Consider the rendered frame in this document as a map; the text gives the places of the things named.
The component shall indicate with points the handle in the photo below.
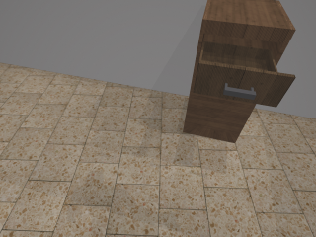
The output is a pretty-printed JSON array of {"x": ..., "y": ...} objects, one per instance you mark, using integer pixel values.
[{"x": 240, "y": 93}]

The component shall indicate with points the drawer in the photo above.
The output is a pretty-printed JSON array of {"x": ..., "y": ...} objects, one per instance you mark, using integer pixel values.
[{"x": 241, "y": 67}]

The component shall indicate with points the cabinet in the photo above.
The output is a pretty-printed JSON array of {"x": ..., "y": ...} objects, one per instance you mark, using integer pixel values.
[{"x": 260, "y": 24}]

